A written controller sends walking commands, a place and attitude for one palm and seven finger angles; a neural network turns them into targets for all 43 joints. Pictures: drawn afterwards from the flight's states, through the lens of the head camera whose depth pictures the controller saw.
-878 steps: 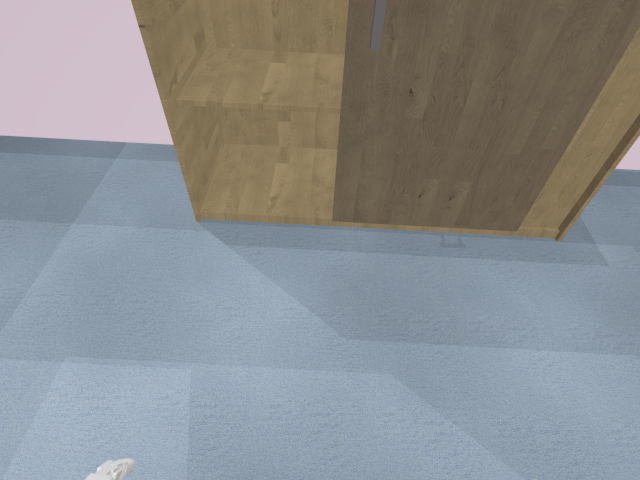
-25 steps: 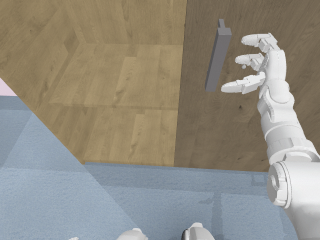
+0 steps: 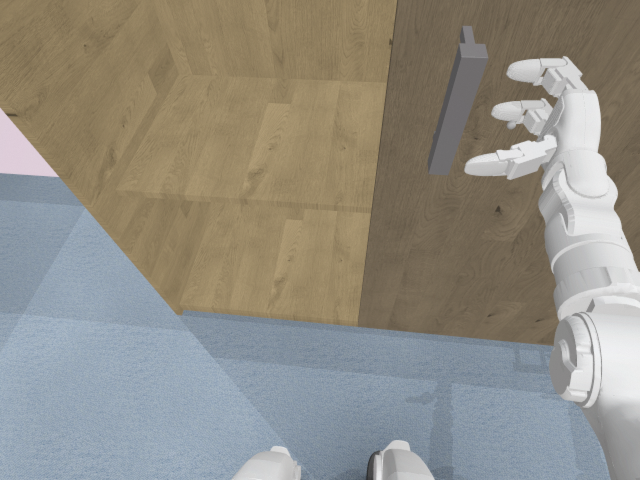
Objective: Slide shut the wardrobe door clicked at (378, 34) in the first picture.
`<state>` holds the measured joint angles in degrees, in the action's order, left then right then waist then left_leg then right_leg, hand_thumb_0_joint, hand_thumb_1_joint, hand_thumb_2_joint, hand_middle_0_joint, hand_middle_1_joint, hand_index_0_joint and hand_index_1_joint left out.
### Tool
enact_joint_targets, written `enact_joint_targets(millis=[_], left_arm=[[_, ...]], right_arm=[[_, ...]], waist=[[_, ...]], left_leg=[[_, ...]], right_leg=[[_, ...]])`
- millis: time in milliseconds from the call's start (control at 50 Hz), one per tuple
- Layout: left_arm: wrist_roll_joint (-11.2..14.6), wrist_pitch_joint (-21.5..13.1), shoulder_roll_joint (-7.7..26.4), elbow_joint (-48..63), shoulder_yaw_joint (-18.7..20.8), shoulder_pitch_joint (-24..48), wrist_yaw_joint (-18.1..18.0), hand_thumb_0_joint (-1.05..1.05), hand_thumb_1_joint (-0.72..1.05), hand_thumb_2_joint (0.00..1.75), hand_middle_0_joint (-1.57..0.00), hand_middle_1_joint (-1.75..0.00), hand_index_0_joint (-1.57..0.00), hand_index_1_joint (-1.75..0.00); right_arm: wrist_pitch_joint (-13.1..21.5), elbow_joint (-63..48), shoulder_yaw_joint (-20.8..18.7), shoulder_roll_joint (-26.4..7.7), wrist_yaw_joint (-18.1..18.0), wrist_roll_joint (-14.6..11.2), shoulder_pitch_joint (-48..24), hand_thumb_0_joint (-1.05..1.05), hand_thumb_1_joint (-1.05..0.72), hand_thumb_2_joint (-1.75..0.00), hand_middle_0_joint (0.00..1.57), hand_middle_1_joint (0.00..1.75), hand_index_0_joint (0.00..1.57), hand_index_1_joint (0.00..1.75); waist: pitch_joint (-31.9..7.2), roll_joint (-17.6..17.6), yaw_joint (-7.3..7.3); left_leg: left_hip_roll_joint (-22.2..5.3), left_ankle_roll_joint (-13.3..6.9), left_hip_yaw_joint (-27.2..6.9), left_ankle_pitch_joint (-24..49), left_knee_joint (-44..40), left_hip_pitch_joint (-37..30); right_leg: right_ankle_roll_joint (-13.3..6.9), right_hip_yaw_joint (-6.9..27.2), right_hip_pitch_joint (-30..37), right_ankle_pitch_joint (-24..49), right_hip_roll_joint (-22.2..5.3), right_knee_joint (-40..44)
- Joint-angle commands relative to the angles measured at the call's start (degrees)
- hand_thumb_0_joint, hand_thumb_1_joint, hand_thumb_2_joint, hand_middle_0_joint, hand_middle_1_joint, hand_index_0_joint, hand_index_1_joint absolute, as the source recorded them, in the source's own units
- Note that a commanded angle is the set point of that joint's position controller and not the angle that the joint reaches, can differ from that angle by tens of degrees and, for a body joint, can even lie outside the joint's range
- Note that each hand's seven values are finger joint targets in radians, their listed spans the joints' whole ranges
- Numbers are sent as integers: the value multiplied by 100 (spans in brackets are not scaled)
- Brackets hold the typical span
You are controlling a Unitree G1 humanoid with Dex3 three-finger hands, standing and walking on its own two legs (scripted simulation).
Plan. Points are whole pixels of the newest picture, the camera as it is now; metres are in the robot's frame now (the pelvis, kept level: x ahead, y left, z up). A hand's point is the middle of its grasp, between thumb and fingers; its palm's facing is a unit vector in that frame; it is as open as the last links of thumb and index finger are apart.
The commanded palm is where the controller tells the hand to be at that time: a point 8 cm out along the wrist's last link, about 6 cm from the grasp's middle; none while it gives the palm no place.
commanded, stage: move the hooked fingers beside the handle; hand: right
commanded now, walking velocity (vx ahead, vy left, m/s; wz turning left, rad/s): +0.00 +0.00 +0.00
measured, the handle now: (451, 105) +0.54 -0.08 +0.16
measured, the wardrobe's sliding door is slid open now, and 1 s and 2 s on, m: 0.58 0.58 0.58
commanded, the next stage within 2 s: feel for the door with the fingertips in 1.52 s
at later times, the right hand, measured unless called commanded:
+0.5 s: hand (510, 125) +0.51 -0.14 +0.16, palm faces +0.02 +1.00 -0.03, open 13.7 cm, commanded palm +0.52 -0.16 +0.14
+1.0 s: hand (509, 126) +0.51 -0.14 +0.16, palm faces +0.02 +1.00 -0.03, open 13.8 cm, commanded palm +0.51 -0.16 +0.14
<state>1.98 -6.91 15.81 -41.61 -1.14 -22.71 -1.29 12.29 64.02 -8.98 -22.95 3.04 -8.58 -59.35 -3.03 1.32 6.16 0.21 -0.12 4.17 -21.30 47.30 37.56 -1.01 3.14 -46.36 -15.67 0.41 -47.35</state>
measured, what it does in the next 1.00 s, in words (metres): stands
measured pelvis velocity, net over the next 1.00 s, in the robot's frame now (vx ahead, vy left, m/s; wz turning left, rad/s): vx -0.01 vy -0.01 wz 0.02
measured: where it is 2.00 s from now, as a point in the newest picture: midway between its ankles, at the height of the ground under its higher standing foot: outside the picture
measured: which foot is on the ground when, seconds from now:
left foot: down 0.00-1.00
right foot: down 0.00-1.00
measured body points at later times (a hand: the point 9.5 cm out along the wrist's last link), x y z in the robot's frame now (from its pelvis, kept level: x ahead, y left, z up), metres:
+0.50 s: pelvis -0.01 -0.01 +0.00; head +0.06 -0.02 +0.44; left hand +0.00 +0.27 -0.11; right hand +0.50 -0.20 +0.17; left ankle +0.02 +0.12 -0.69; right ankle +0.11 -0.10 -0.69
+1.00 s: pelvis -0.01 -0.01 +0.00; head +0.06 -0.02 +0.44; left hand +0.00 +0.26 -0.11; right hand +0.50 -0.20 +0.17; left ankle +0.02 +0.12 -0.69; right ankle +0.11 -0.10 -0.69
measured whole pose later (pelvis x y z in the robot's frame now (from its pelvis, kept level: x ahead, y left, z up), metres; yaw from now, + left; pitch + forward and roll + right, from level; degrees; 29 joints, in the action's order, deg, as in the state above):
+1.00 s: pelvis -0.01 -0.01 +0.00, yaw +1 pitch +11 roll +3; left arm 1.5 -7.9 15.9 -41.4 -1.3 -23.8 -1.4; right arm 12.5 65.7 -9.9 -23.8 2.9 -8.4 -59.8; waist -3.0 1.5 7.2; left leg 0.7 0.4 2.9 -20.1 46.9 38.3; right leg -1.1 3.4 -46.8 -15.7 1.0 -47.4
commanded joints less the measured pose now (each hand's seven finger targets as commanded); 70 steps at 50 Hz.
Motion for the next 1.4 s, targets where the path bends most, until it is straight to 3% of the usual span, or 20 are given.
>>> enact_joint_targets(millis=[0, 160, 220, 280, 460, 500, 520, 540, 580, 620, 700, 800, 880, 920, 960, 1080, 1140, 1320, 1380], left_arm=[[29, -192, 1007, 371, 349, -637, -84, 0, 90, 90, -20, -30, -20, -30], [21, -175, 1032, 394, 328, -687, -117, 0, 90, 90, -20, -30, -20, -30], [-3, -195, 1008, 404, 323, -695, -107, 0, 90, 90, -20, -30, -20, -30], [4, -225, 1034, 388, 335, -704, -111, 0, 90, 90, -20, -30, -20, -30], [-14, -274, 1024, 373, 350, -765, -93, 0, 90, 90, -20, -30, -20, -30], [-15, -289, 1020, 376, 340, -762, -83, 0, 90, 90, -20, -30, -20, -30], [-36, -277, 1025, 380, 340, -804, -87, 0, 90, 90, -20, -30, -20, -30], [-6, -278, 1023, 396, 335, -783, -78, 0, 90, 90, -20, -30, -20, -30], [-24, -291, 1015, 370, 341, -757, -81, 0, 90, 90, -20, -30, -20, -30], [-30, -276, 1029, 384, 339, -789, -89, 0, 90, 90, -20, -30, -20, -30], [-29, -305, 1003, 363, 351, -780, -71, 0, 90, 90, -20, -30, -20, -30], [-22, -302, 1013, 373, 341, -746, -75, 0, 90, 90, -20, -30, -20, -30], [-21, -279, 1017, 366, 348, -788, -80, 0, 90, 90, -20, -30, -20, -30], [-29, -274, 994, 397, 335, -766, -80, 0, 90, 90, -20, -30, -20, -30], [-16, -276, 1015, 383, 348, -732, -82, 0, 90, 90, -20, -30, -20, -30], [-15, -281, 1000, 362, 342, -724, -81, 0, 90, 90, -20, -30, -20, -30], [8, -260, 1024, 369, 332, -744, -101, 0, 90, 90, -20, -30, -20, -30], [-14, -258, 968, 371, 338, -722, -97, 0, 90, 90, -20, -30, -20, -30], [-3, -254, 976, 345, 351, -702, -89, 0, 90, 90, -20, -30, -20, -30]], right_arm=[[-77, -644, 367, 172, 228, 184, -2772, 0, 50, -30, 30, 120, 30, 120], [-107, -505, 220, -58, 275, 190, -2802, 0, 50, -30, 30, 120, 30, 120], [-91, -562, 291, 107, 246, 156, -2816, 0, 50, -30, 30, 120, 30, 120], [-72, -557, 236, -5, 227, 186, -2885, 0, 50, -30, 30, 120, 30, 120], [11, -776, 301, -6, 206, 219, -3131, 0, 50, -30, 30, 120, 30, 120], [8, -722, 314, 66, 202, 211, -3104, 0, 50, -30, 30, 120, 30, 120], [15, -697, 207, -102, 205, 199, -3038, 0, 50, -30, 30, 120, 30, 120], [42, -702, 242, -103, 212, 253, -3098, 0, 50, -30, 30, 120, 30, 120], [7, -655, 329, 114, 203, 203, -3057, 0, 50, -30, 30, 120, 30, 120], [34, -720, 250, -51, 197, 191, -3062, 0, 50, -30, 30, 120, 30, 120], [88, -772, 310, 64, 209, 199, -3151, 0, 50, -30, 30, 120, 30, 120], [73, -702, 315, 110, 182, 169, -3056, 0, 50, -30, 30, 120, 30, 120], [129, -772, 182, -113, 216, 173, -3077, 0, 50, -30, 30, 120, 30, 120], [126, -799, 359, 159, 216, 141, -3038, 0, 50, -30, 30, 120, 30, 120], [140, -835, 280, 20, 196, 164, -3068, 0, 50, -30, 30, 120, 30, 120], [109, -782, 446, 284, 170, 168, -3004, 0, 50, -30, 30, 120, 30, 120], [68, -672, 316, 84, 177, 186, -2851, 0, 50, -30, 30, 120, 30, 120], [52, -897, 540, 420, 184, 137, -2966, 0, 50, -30, 30, 120, 30, 120], [54, -875, 557, 407, 156, 165, -2955, 0, 50, -30, 30, 120, 30, 120]], waist=[[-1324, 98, 792], [-1330, 143, 777], [-1264, 291, 773], [-1379, 180, 798], [-1624, 352, 844], [-1551, 320, 832], [-1589, 250, 776], [-1628, 395, 794], [-1470, 319, 825], [-1485, 246, 813], [-1649, 457, 803], [-1434, 286, 813], [-1644, 257, 764], [-1468, 328, 791], [-1488, 343, 779], [-1414, 304, 816], [-1427, 111, 790], [-1405, 401, 805], [-1490, 263, 820]], left_leg=[[177, -37, -221, -711, -1124, 1048], [175, -36, -221, -697, -1099, 1025], [177, -66, -196, -690, -1090, 1087], [185, -41, -210, -733, -1058, 1107], [190, -43, -216, -684, -1036, 1137], [194, -47, -206, -691, -1033, 1145], [187, -69, -190, -636, -1030, 1026], [190, -61, -211, -629, -1014, 1121], [193, -56, -199, -690, -1055, 1164], [190, -69, -187, -667, -1051, 1067], [188, -65, -193, -609, -1028, 1113], [204, -59, -193, -708, -1069, 1122], [193, -60, -203, -594, -1052, 984], [191, -79, -177, -598, -1077, 1030], [194, -60, -200, -636, -1074, 1062], [206, -71, -175, -625, -1044, 1151], [204, -53, -206, -622, -1074, 1040], [189, -87, -166, -508, -1074, 1064], [195, -72, -183, -552, -1077, 1087]], right_leg=[[-72, 221, 2209, -1689, -124, 808], [-64, 235, 2082, -1735, -134, 815], [-57, 282, 2125, -1806, -118, 839], [-51, 298, 2142, -1828, -143, 836], [-44, 316, 2328, -1804, -147, 817], [-39, 331, 2302, -1837, -140, 837], [-44, 366, 2264, -1796, -132, 833], [-34, 352, 2390, -1769, -159, 850], [-31, 353, 2306, -1894, -144, 855], [-43, 360, 2268, -1847, -139, 842], [-19, 375, 2462, -1793, -153, 864], [-26, 351, 2339, -1901, -139, 883], [-31, 364, 2396, -1743, -147, 873], [-29, 375, 2421, -1809, -136, 893], [-23, 362, 2403, -1855, -142, 898], [-15, 420, 2462, -1894, -154, 939], [-40, 347, 2342, -1814, -148, 913], [-26, 397, 2496, -1755, -133, 913], [-26, 413, 2549, -1743, -146, 891]])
